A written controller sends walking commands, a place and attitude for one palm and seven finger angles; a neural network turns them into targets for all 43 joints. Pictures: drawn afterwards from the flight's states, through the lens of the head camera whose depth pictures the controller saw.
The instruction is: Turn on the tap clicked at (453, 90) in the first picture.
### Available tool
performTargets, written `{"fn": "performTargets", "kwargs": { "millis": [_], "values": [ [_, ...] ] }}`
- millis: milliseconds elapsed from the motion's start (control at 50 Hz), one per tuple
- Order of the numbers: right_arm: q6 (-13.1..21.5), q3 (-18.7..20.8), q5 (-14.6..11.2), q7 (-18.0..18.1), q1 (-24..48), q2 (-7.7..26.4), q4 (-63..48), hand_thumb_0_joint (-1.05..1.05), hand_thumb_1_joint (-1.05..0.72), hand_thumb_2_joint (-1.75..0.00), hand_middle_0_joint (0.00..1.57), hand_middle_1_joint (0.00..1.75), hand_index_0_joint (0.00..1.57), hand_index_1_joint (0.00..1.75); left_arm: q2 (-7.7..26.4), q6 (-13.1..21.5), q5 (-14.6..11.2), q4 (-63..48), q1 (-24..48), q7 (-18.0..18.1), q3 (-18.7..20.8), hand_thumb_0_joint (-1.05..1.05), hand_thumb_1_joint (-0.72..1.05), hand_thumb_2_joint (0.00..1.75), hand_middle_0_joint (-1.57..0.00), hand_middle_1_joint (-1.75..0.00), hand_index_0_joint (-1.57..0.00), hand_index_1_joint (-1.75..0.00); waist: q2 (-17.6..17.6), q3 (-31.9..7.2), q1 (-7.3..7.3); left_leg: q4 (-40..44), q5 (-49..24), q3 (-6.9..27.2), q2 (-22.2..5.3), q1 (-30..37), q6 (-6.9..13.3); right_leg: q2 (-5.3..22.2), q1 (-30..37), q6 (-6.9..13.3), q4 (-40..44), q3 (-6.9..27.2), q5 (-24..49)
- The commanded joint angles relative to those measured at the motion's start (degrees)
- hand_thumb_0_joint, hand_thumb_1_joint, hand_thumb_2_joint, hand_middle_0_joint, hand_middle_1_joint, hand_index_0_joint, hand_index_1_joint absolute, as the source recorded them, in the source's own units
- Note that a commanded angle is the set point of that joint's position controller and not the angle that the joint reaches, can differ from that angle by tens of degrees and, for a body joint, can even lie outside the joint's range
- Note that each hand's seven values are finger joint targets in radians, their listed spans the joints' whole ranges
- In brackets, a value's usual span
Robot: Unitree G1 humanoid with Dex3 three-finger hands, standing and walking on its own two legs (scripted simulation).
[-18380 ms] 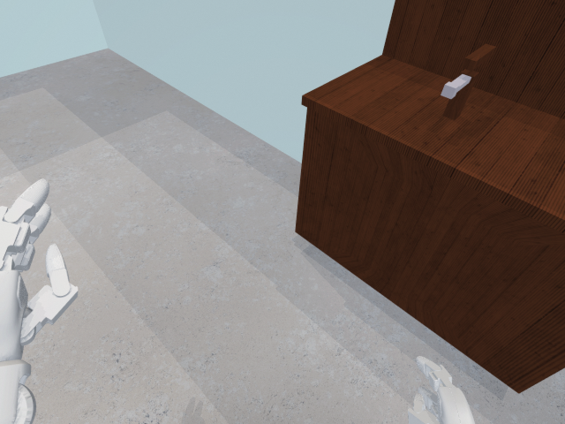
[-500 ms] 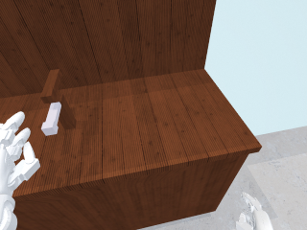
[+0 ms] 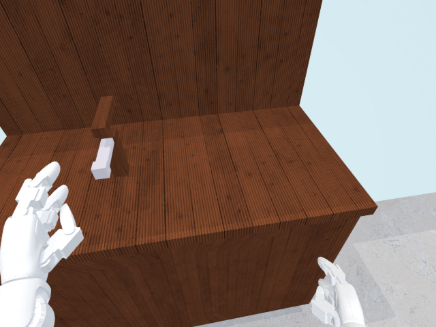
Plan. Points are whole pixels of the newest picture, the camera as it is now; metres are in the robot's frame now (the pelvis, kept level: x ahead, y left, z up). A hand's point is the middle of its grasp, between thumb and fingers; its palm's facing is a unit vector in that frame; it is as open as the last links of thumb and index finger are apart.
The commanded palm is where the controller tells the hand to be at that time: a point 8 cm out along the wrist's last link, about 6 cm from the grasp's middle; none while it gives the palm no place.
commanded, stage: turn the palm inward beside the body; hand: left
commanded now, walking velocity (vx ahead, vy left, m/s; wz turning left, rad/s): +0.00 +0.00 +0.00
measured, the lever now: (101, 169) +0.36 +0.30 +0.11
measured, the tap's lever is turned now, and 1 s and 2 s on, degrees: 0 0 0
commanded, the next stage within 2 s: reach beside the lever's end, fingers flat in 0.72 s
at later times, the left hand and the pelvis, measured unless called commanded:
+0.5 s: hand (90, 224) +0.20 +0.22 +0.16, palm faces +0.47 -0.87 -0.13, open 7.4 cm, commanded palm +0.14 +0.26 +0.17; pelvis +0.02 -0.01 +0.00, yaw +1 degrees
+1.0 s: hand (99, 220) +0.21 +0.21 +0.16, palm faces +0.48 -0.87 -0.13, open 7.4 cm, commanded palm +0.17 +0.26 +0.16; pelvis +0.02 -0.02 +0.00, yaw +0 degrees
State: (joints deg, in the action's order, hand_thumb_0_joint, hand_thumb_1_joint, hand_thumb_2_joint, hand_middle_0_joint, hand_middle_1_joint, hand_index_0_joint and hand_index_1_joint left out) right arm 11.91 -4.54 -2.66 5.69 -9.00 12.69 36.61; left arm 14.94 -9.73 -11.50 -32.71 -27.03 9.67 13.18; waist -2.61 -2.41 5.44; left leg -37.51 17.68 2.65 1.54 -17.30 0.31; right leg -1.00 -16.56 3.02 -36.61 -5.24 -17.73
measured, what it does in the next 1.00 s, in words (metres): stands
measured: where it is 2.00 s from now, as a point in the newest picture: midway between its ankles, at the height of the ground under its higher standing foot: outside the picture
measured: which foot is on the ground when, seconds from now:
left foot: down 0.00-1.00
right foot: down 0.00-1.00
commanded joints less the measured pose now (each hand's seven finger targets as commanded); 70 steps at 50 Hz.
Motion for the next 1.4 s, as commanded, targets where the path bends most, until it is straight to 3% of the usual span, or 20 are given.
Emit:
{"fn": "performTargets", "kwargs": {
  "millis": [0,20,120,180,200,280,300,480,500,560,840,960,1100,1120,1160,1200,1260,1300,1320,1380],
  "values": [
    [3.60,2.59,0.10,0.74,11.21,6.07,-9.03,0.00,-0.90,-0.90,0.20,0.30,0.20,0.30,9.44,4.23,0.52,-13.42,6.55,1.90,6.59,0.00,0.90,0.90,-0.20,-0.30,-0.20,-0.30,-1.12,-1.81,-0.06,8.92,8.09,1.83,-0.99,-0.87,1.11,1.84,-2.03,-2.07,9.52,2.60,-8.18],
    [3.49,2.36,-0.09,0.72,11.69,5.69,-9.12,0.00,-0.90,-0.90,0.20,0.30,0.20,0.30,7.07,3.77,0.22,-13.20,6.76,1.78,4.50,0.00,0.90,0.90,-0.20,-0.30,-0.20,-0.30,-1.32,-0.56,-0.44,9.13,9.14,1.76,-1.01,-1.38,1.00,2.04,-2.43,-2.10,9.57,2.53,-8.78],
    [3.14,2.32,-0.35,0.99,12.68,5.84,-8.76,0.00,-0.90,-0.90,0.20,0.30,0.20,0.30,5.90,0.78,-0.61,-12.61,5.98,1.75,3.41,0.00,0.90,0.90,-0.20,-0.30,-0.20,-0.30,-0.15,1.94,-0.53,9.04,10.49,1.75,-0.92,-2.04,1.22,2.30,-2.44,-2.21,11.05,2.89,-10.80],
    [3.22,2.54,-0.09,1.21,12.78,6.08,-8.64,0.00,-0.90,-0.90,0.20,0.30,0.20,0.30,7.16,-0.38,-0.95,-13.32,7.34,2.08,4.35,0.00,0.90,0.90,-0.20,-0.30,-0.20,-0.30,1.21,1.44,-0.37,7.90,9.13,1.59,-0.80,-1.90,1.46,2.59,-1.94,-2.41,12.22,3.59,-12.00],
    [3.45,2.62,-0.24,1.24,13.10,5.95,-8.32,0.00,-0.90,-0.90,0.20,0.30,0.20,0.30,7.89,-0.29,-0.69,-14.42,7.99,2.29,5.04,0.00,0.90,0.90,-0.20,-0.30,-0.20,-0.30,-0.05,1.37,-0.31,7.72,8.57,1.37,-0.72,-1.27,1.46,2.60,-1.78,-2.35,12.61,3.88,-11.86],
    [3.87,2.83,0.10,1.10,12.61,5.91,-8.14,0.00,-0.90,-0.90,0.20,0.30,0.20,0.30,7.28,-0.15,-1.11,-14.34,7.49,2.81,4.87,0.00,0.90,0.90,-0.20,-0.30,-0.20,-0.30,0.59,0.36,-0.30,6.64,5.98,1.22,-0.81,-0.95,1.48,3.02,-1.39,-2.36,12.97,4.47,-11.30],
    [4.02,2.84,0.05,1.04,12.95,5.85,-7.92,0.00,-0.90,-0.90,0.20,0.30,0.20,0.30,7.92,-0.05,-1.00,-15.22,7.66,2.92,5.69,0.00,0.90,0.90,-0.20,-0.30,-0.20,-0.30,-1.47,0.00,-0.03,6.72,5.07,1.21,-0.79,-0.20,1.46,2.88,-0.98,-2.13,12.78,4.24,-9.71],
    [3.68,3.47,0.46,0.87,8.61,6.74,-8.48,0.00,-0.90,-0.90,0.20,0.30,0.20,0.30,5.91,0.36,-2.09,-13.70,3.55,0.70,5.18,0.00,0.90,0.90,-0.20,-0.30,-0.20,-0.30,2.05,-5.98,-0.31,5.20,-12.99,0.28,-0.99,3.06,1.52,2.31,3.81,-2.16,8.31,2.61,13.53],
    [3.60,3.44,0.37,0.86,8.76,6.67,-8.25,0.00,-0.90,-0.90,0.20,0.30,0.20,0.30,6.73,0.38,-1.87,-13.98,3.79,0.73,6.09,0.00,0.90,0.90,-0.20,-0.30,-0.20,-0.30,-0.21,-6.14,0.01,5.12,-14.38,0.13,-0.84,3.71,1.37,2.23,4.20,-1.95,8.07,2.65,15.13],
    [3.37,3.67,0.45,0.71,7.58,6.63,-8.65,0.00,-0.90,-0.90,0.20,0.30,0.20,0.30,5.45,0.72,-2.03,-13.32,3.28,0.68,5.23,0.00,0.90,0.90,-0.20,-0.30,-0.20,-0.30,1.91,-6.32,-0.32,4.96,-16.26,-0.06,-0.91,3.83,1.33,2.31,4.46,-2.18,7.57,2.46,18.14],
    [2.71,3.72,0.08,0.87,7.98,6.55,-8.38,0.00,-0.90,-0.90,0.20,0.30,0.20,0.30,6.24,1.07,-1.91,-10.86,4.91,1.07,5.98,0.00,0.90,0.90,-0.20,-0.30,-0.20,-0.30,1.65,-3.78,-0.48,5.68,-12.30,-0.38,-0.82,3.01,1.58,2.41,3.89,-2.39,9.95,3.73,13.66],
    [2.56,3.71,0.06,1.34,9.00,6.48,-7.76,0.00,-0.90,-0.90,0.20,0.30,0.20,0.30,6.89,1.22,-1.81,-7.48,9.60,1.81,6.43,0.00,0.90,0.90,-0.20,-0.30,-0.20,-0.30,2.90,-2.47,-0.74,6.03,-7.78,-0.02,-0.57,1.70,1.78,2.66,2.60,-2.75,11.99,5.05,6.45],
    [2.92,3.82,-0.12,1.56,10.33,6.24,-6.40,0.00,-0.90,-0.90,0.20,0.30,0.20,0.30,9.57,3.08,-1.56,-4.12,15.85,2.25,8.29,0.00,0.90,0.90,-0.20,-0.30,-0.20,-0.30,-0.12,-2.42,-1.06,5.91,-3.52,0.03,-0.48,1.08,1.61,3.38,1.89,-2.63,14.55,7.32,-2.15],
    [2.94,3.57,-0.13,1.58,10.63,6.02,-6.32,0.00,-0.90,-0.90,0.20,0.30,0.20,0.30,8.05,3.22,-1.51,-3.33,17.18,2.14,6.54,0.00,0.90,0.90,-0.20,-0.30,-0.20,-0.30,-0.74,-1.45,-1.48,6.23,-2.27,0.01,-0.44,1.02,1.57,3.56,1.05,-2.67,14.78,7.23,-3.80],
    [3.01,3.81,-0.06,1.78,10.82,6.28,-5.77,0.00,-0.90,-0.90,0.20,0.30,0.20,0.30,9.53,2.98,-1.90,-0.39,18.38,2.18,8.17,0.00,0.90,0.90,-0.20,-0.30,-0.20,-0.30,1.91,-1.25,-1.45,6.03,-1.63,0.35,-0.57,-0.05,1.56,3.76,1.38,-2.86,15.58,8.25,-5.54],
    [2.70,4.02,-0.17,1.84,11.17,6.32,-5.52,0.00,-0.90,-0.90,0.20,0.30,0.20,0.30,11.13,2.72,-1.86,0.47,18.59,2.06,9.92,0.00,0.90,0.90,-0.20,-0.30,-0.20,-0.30,1.12,-2.41,-0.97,6.11,-3.02,0.29,-0.56,0.24,1.54,3.88,2.67,-2.62,15.48,8.42,-4.07],
    [2.59,3.91,-0.01,1.72,10.73,6.44,-6.15,0.00,-0.90,-0.90,0.20,0.30,0.20,0.30,9.13,2.63,-1.66,0.82,18.33,1.63,7.83,0.00,0.90,0.90,-0.20,-0.29,-0.20,-0.29,0.94,-4.35,-1.04,6.89,-5.14,0.03,-0.42,1.22,1.59,3.22,3.25,-2.59,13.45,6.60,0.77],
    [2.46,4.02,-0.06,1.69,10.11,6.54,-5.85,0.00,-0.90,-0.90,0.20,0.30,0.20,0.30,11.19,2.95,-1.70,1.18,17.93,1.72,10.49,0.00,0.90,0.90,-0.20,-0.29,-0.20,-0.29,-0.63,-5.32,-0.57,7.25,-7.24,-0.01,-0.39,1.76,1.55,2.75,4.36,-2.26,12.41,5.87,5.01],
    [2.41,3.97,0.12,1.68,9.69,6.45,-6.27,0.00,-0.90,-0.90,0.20,0.30,0.20,0.30,9.55,3.29,-1.74,1.06,17.08,1.51,9.34,0.00,0.90,0.90,-0.19,-0.29,-0.19,-0.29,0.91,-6.16,-0.62,7.51,-8.34,-0.09,-0.29,2.13,1.56,2.51,4.77,-2.34,11.41,5.02,7.08],
    [2.36,4.24,0.17,1.61,8.65,6.87,-6.34,0.00,-0.90,-0.90,0.20,0.30,0.20,0.30,9.68,4.28,-1.92,2.25,17.74,1.15,9.71,0.00,0.90,0.90,-0.19,-0.28,-0.19,-0.28,2.53,-6.06,-1.01,7.38,-9.59,-0.35,-0.41,2.39,1.61,2.03,4.33,-2.40,10.87,4.48,9.74]
  ]
}}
